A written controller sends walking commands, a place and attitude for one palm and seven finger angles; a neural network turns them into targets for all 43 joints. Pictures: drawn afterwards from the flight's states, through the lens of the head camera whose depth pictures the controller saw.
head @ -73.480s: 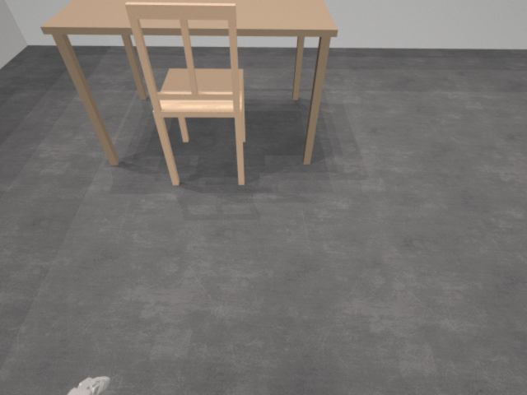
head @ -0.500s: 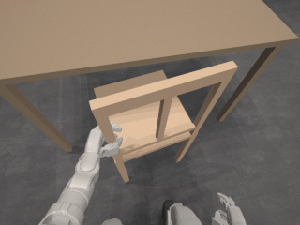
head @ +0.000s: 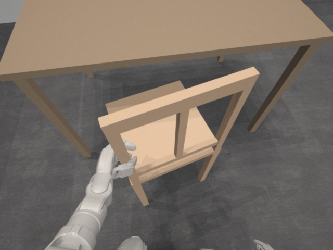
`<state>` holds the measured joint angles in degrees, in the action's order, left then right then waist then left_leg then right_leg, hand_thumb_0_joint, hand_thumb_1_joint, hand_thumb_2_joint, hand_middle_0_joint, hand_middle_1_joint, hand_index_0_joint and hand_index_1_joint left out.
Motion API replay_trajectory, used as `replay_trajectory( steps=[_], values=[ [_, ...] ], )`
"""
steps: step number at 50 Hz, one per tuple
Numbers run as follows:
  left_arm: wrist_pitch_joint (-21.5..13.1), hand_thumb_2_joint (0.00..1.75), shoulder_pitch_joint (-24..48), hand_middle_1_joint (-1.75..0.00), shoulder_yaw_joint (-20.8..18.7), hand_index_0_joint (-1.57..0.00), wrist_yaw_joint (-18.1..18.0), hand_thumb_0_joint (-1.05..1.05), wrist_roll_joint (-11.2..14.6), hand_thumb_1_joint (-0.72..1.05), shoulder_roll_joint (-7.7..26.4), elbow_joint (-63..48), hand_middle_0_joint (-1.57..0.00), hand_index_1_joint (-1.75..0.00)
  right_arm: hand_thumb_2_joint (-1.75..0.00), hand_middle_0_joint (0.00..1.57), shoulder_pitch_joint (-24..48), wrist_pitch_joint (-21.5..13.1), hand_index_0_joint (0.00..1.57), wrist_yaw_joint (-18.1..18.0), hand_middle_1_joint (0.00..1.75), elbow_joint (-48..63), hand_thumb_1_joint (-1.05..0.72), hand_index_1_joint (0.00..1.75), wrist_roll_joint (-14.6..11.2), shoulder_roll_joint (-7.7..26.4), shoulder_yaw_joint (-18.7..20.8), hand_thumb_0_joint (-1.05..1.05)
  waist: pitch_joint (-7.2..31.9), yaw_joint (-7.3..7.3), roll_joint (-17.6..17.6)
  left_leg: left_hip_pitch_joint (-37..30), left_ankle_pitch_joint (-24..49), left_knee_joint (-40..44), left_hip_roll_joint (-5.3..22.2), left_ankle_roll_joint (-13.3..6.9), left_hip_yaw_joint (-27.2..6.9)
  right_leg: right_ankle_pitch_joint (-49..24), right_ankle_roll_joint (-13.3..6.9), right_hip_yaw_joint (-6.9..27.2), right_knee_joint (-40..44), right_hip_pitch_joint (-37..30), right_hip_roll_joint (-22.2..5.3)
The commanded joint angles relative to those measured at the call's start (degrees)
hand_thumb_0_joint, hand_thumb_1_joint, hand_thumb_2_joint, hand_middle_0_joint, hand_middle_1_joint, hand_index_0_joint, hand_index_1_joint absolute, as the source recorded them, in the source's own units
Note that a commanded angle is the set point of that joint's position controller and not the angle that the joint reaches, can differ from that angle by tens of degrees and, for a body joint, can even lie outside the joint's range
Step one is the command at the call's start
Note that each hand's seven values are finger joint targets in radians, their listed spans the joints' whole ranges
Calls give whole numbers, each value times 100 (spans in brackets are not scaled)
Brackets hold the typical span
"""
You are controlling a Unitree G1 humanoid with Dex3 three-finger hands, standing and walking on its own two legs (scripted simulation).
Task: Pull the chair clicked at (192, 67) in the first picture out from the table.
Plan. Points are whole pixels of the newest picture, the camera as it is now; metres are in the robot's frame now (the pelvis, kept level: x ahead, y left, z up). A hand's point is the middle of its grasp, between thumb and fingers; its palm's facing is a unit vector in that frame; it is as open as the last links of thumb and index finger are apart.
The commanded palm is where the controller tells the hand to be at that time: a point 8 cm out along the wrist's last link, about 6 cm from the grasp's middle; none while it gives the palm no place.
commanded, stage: step backward, pulling the chair out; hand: left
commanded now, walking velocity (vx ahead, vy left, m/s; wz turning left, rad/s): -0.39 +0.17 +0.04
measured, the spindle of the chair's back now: (180, 135) +0.42 -0.01 -0.07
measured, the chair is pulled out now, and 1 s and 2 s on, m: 0.15 0.35 0.47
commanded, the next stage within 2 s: stop walking, hand still on the chair in 1.02 s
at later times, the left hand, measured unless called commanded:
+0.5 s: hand (130, 206) +0.22 +0.11 -0.06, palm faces -0.10 -0.98 -0.15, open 5.8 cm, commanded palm +0.20 +0.16 -0.07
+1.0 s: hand out of the picture +0.10 +0.09 -0.06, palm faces -0.07 -0.99 -0.15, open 6.0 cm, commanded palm +0.07 +0.15 -0.08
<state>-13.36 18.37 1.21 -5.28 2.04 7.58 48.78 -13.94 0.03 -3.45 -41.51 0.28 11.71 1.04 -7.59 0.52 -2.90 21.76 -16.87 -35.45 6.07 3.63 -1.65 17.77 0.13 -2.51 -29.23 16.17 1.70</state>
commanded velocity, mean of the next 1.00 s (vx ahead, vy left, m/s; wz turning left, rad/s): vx -0.37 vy -0.02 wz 0.03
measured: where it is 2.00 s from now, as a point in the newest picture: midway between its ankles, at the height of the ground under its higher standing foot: outside the picture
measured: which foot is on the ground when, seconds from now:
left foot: down 0.00-0.04, up 0.06-0.34, down 0.36-0.62, up 0.64-1.00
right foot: down 0.00-0.38, up 0.40-0.56, down 0.58-1.00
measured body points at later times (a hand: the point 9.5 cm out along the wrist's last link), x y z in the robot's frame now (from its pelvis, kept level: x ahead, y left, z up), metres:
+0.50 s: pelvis -0.11 +0.01 +0.00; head -0.02 +0.02 +0.44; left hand +0.22 +0.16 -0.05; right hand +0.03 -0.24 -0.11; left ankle -0.12 +0.17 -0.73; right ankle -0.06 -0.09 -0.72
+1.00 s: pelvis -0.24 +0.01 +0.00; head -0.15 +0.00 +0.44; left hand +0.10 +0.15 -0.05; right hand -0.13 -0.28 -0.12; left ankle -0.34 +0.16 -0.71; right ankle -0.11 -0.08 -0.73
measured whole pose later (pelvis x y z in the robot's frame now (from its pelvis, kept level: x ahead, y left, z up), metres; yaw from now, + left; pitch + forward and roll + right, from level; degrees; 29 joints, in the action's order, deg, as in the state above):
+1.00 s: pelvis -0.24 +0.01 +0.00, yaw +3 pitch +5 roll +2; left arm -10.8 22.9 3.4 -6.3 0.7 4.6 50.8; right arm -11.8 0.5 -5.4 -39.2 -1.8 18.0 2.2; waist -6.1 4.8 0.9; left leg 14.6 -25.4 -36.5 1.0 1.9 0.2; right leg 1.4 -2.6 -4.5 -24.9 28.8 -2.7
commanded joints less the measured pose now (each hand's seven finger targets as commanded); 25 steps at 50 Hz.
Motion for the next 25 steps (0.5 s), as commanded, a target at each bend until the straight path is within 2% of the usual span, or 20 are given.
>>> replay_trajectory(
  steps=[1,2,3,4,5,6,7,10,11,12,14,16,17,18,19,20,21,22,23,25],
  values=[
    [-456,90,1670,-145,-106,-50,-39,0,-321,90,871,-708,-50,-145,-90,20,-336,-86,20,-93,30,448,-90,30,-71,898,280,0,2760,309,41,-841,2792,-502,247,-192,168,-5828,-354,764,454,-2115,-1173],
    [-408,90,1645,-145,-504,-50,-105,0,-226,90,1227,-515,-50,-145,-90,20,-125,-52,20,-189,30,481,-90,30,-165,893,371,0,2989,237,1430,81,85,-1017,-195,-29,242,-7459,-562,1199,12,-2769,-1691],
    [-331,90,1524,-145,-493,-50,-66,0,-231,90,1130,-461,-50,-145,-90,20,213,-43,20,-189,30,626,-90,30,-195,833,332,0,2864,30,1572,579,-1281,-1582,-393,-101,-112,-7623,-509,1319,22,-2651,-2102],
    [-269,90,1558,-145,-467,-50,-45,0,-230,90,1062,-461,-50,-145,-90,20,369,-30,20,-148,30,717,-90,30,-211,794,272,0,2633,-44,1426,646,-1299,-1957,-373,-163,-412,-6685,-399,1301,129,-2174,-2243],
    [-259,90,1598,-145,-525,-50,-53,0,-236,90,1092,-625,-50,-145,-90,20,464,-44,20,-142,30,742,-90,30,-177,764,221,0,2565,-43,1037,702,-1291,-1987,-373,-135,-541,-6067,-561,1364,171,-2031,-2326],
    [-200,90,1338,-145,-536,-50,-92,0,-258,90,1117,-550,-50,-145,-90,20,542,-44,20,-149,30,655,-90,30,-134,814,174,0,2538,-45,453,689,-1235,-1781,-373,-126,-524,-5984,-818,1343,154,-2077,-2371],
    [-161,90,1204,-145,-590,-50,-145,0,-221,90,1094,-559,-50,-145,-90,20,502,3,20,-147,30,660,-90,30,-154,730,128,0,2648,-26,425,722,-1206,-1614,-384,-86,-482,-6017,-828,1172,67,-2309,-2305],
    [-18,90,1003,-145,-518,-50,-198,0,-124,90,938,-733,-50,-145,-90,20,470,78,20,-177,30,800,-90,30,-208,781,136,0,2718,-20,1130,583,-1148,-1365,-461,-53,-371,-6079,-862,1149,75,-2359,-2317],
    [58,90,873,-145,-507,-50,-207,0,-94,90,934,-704,-50,-145,-90,20,467,92,20,-201,30,810,-90,30,-237,844,153,0,2602,-9,1214,466,-1086,-1139,-441,-66,-335,-5996,-878,1112,96,-2228,-2313],
    [97,90,842,-145,-439,-50,-197,0,-72,90,845,-823,-50,-145,-90,20,405,127,20,-220,30,862,-90,30,-226,840,145,0,2658,4,1307,344,-1018,-866,-425,-65,-282,-5847,-856,1054,89,-2180,-2262],
    [139,90,811,-145,-231,-50,-162,0,-57,90,623,-1007,-50,-145,-90,20,341,171,20,-272,30,919,-90,30,-213,831,134,0,2659,79,1409,21,-562,-104,-389,-71,-122,-5422,-727,861,76,-2036,-2054],
    [179,90,745,-145,-78,-50,-154,0,-33,90,572,-1185,-50,-145,-90,20,257,217,20,-343,30,933,-90,30,-208,895,179,0,2658,162,1189,-716,594,845,-201,-108,96,-4671,-508,648,-79,-1624,-1763],
    [184,90,826,-145,95,-50,-133,0,-4,90,445,-1383,-50,-145,-90,20,229,245,20,-358,30,972,-90,30,-177,916,194,0,2641,195,893,-1130,1761,1283,95,-215,46,-4158,-276,407,-250,-1312,-1471],
    [183,90,972,-145,255,-50,-97,0,27,90,273,-1637,-50,-145,-90,20,290,248,20,-360,30,1087,-90,30,-150,1061,258,0,2547,168,207,-1327,2999,1412,614,-470,-454,-3351,-28,159,-446,-846,-931],
    [163,90,1028,-145,378,-50,-50,0,15,90,94,-1728,-50,-145,-90,20,224,270,20,-304,30,1167,-90,30,-136,1064,292,0,2440,171,-327,-1487,3870,1184,944,-697,-582,-2223,75,52,-759,-463,-530],
    [116,90,1030,-145,507,-50,24,0,-5,90,-87,-1612,-50,-145,-90,20,51,260,20,-176,30,1100,-90,30,-170,996,300,0,2447,198,-404,-1790,4255,1113,1030,-768,-345,-976,51,48,-824,-214,-351],
    [72,90,1194,-145,527,-50,40,0,-86,90,-54,-1867,-50,-145,-90,20,141,171,20,-174,30,1147,-90,30,-116,924,292,0,2295,253,-910,-2114,4879,949,1082,-843,-364,-707,74,-82,-884,252,-221],
    [46,90,1380,-145,601,-50,83,0,-115,90,-89,-2031,-50,-145,-90,20,231,124,20,-126,30,1135,-90,30,3,828,228,0,2232,238,-1635,-2062,5100,1040,1180,-885,-433,47,56,-87,-1186,415,-274],
    [26,90,1466,-145,514,-50,74,0,-161,90,-2,-1920,-50,-145,-90,20,248,86,20,-61,30,1042,-90,30,60,808,228,0,2110,205,-1948,-2056,5304,1005,1268,-938,-449,549,-3,-4,-1330,557,-271],
    [8,90,1488,-145,456,-50,32,0,-187,90,29,-1613,-50,-145,-90,20,129,45,20,39,30,925,-90,30,37,830,270,0,1865,217,-1608,-2093,5369,763,1293,-921,-445,482,-76,117,-1022,569,-270]
  ],
)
